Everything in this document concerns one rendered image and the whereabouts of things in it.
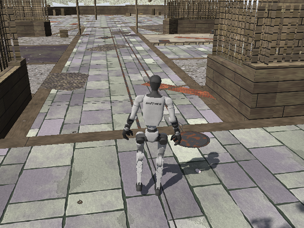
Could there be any left robot hand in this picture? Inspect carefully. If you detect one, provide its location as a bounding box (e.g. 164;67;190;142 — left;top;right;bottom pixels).
122;129;133;140

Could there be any right robot thigh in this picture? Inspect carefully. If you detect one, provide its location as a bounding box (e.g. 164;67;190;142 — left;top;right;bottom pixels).
156;133;168;167

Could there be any robot thigh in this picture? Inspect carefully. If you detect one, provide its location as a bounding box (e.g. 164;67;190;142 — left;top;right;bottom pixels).
136;132;145;161
156;133;168;167

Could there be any robot left upper arm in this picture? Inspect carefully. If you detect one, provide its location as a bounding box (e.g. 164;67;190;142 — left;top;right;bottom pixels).
129;95;144;120

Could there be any robot right upper arm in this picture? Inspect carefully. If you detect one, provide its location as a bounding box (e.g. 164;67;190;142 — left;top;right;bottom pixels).
164;96;176;123

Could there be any right robot forearm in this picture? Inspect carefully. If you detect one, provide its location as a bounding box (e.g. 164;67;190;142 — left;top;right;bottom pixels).
171;116;180;135

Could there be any left robot forearm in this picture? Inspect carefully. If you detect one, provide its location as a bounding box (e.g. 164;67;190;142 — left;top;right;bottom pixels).
124;113;134;131

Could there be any right robot hand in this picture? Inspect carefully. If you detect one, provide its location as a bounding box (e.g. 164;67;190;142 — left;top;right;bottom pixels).
171;134;181;145

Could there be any left robot thigh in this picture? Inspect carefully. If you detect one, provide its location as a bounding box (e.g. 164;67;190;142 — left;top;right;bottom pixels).
136;132;145;161

